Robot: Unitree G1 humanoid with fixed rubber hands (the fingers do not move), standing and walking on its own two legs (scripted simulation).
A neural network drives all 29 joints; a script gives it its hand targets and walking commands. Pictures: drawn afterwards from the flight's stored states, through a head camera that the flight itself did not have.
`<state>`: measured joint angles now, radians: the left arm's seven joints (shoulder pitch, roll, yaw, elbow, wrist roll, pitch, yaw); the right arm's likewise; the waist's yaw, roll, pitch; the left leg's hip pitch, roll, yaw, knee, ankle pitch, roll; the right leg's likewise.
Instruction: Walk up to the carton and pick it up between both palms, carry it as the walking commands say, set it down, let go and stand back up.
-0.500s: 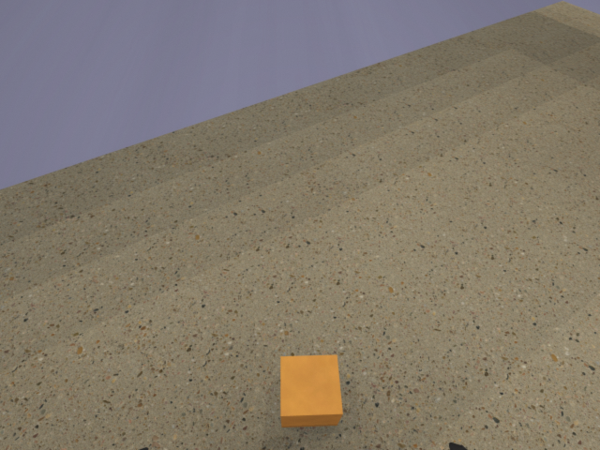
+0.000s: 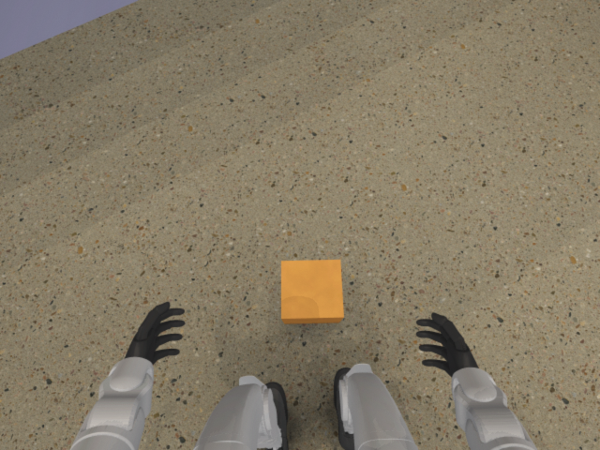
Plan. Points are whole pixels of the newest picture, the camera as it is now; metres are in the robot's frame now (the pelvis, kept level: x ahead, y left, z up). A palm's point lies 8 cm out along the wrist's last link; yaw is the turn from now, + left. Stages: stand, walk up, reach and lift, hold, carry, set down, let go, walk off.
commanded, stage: reach and lift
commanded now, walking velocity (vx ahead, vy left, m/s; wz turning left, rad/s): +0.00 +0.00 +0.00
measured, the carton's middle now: (311, 293) +0.40 -0.02 -0.64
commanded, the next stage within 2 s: none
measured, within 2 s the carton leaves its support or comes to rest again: neither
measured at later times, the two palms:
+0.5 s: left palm (185, 273) +0.35 +0.19 -0.16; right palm (426, 271) +0.35 -0.20 -0.17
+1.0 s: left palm (213, 263) +0.39 +0.18 -0.25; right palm (406, 260) +0.40 -0.19 -0.26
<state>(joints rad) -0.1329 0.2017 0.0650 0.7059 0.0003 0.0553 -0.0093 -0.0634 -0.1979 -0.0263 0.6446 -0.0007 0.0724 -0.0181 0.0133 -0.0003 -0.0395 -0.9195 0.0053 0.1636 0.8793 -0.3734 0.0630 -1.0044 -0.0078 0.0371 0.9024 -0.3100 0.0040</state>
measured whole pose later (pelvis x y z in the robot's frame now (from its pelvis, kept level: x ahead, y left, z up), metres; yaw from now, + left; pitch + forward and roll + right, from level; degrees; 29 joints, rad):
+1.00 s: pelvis -0.04 -0.01 -0.09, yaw +4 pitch +53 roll +5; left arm -0.81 0.13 0.23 0.74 0.00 0.01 0.10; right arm -0.77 -0.20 -0.17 0.66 0.00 0.03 -0.06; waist 0.00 0.00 -0.14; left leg -1.71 0.01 0.14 1.14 -0.35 0.05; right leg -1.79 -0.01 0.04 1.15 -0.29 -0.02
